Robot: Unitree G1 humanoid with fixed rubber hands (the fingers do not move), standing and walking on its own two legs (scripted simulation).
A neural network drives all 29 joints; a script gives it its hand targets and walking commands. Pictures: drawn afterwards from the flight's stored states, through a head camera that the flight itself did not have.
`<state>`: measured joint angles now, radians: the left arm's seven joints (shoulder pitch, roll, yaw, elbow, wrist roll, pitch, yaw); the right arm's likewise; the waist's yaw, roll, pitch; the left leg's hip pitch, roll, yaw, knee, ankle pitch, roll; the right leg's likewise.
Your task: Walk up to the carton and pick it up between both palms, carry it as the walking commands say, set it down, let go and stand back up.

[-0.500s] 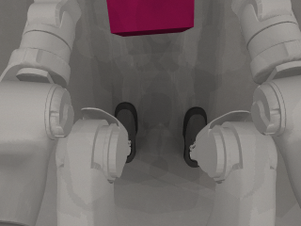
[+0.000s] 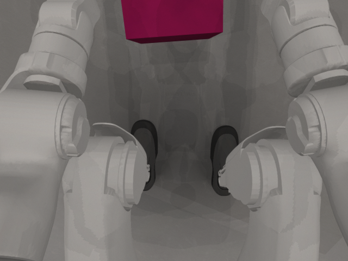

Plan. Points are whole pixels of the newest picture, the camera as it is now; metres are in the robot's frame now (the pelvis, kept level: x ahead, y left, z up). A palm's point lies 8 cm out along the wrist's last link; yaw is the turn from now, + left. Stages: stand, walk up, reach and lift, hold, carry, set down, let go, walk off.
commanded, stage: reach and lift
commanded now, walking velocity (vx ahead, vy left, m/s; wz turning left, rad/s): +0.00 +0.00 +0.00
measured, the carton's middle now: out of the picture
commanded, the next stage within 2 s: none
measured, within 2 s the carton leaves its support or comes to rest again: leaves its support in 1.10 s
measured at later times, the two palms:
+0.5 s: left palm out of the picture +0.55 +0.18 -0.19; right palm out of the picture +0.57 -0.09 -0.19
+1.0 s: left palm out of the picture +0.55 +0.18 -0.19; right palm out of the picture +0.57 -0.09 -0.18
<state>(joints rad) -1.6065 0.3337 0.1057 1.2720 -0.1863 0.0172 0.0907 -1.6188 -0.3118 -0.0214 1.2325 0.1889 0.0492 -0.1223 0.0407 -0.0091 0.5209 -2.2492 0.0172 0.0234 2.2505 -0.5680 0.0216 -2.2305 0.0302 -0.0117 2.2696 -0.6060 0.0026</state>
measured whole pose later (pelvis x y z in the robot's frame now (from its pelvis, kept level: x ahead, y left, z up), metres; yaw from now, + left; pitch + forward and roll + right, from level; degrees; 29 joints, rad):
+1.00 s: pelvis +0.01 +0.00 -0.01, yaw +1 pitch +32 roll +0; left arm -1.56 0.32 0.16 1.18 -0.11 0.16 0.05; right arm -1.60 -0.22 -0.19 1.16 -0.01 0.18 -0.07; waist 0.03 -0.01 0.49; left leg -2.25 0.00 0.02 2.30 -0.60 0.02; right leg -2.23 0.04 0.00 2.32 -0.65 0.00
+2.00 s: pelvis +0.01 +0.00 +0.04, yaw +2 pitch +40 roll -2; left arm -1.37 0.06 0.35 0.83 0.13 0.31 0.30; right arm -1.35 -0.04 -0.40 0.79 -0.15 0.31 -0.20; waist 0.02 -0.01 0.18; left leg -2.25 -0.06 -0.02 2.09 -0.54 0.00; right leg -2.20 0.08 0.02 2.11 -0.61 0.05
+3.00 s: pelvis +0.00 +0.00 +0.14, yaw +2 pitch +39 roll -1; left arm -1.14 -0.09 0.48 0.73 0.29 0.37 0.26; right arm -1.13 0.09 -0.49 0.72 -0.28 0.36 -0.19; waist 0.01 -0.01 -0.06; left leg -1.98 -0.06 -0.03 1.78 -0.48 -0.01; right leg -1.95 0.08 0.04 1.80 -0.54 0.04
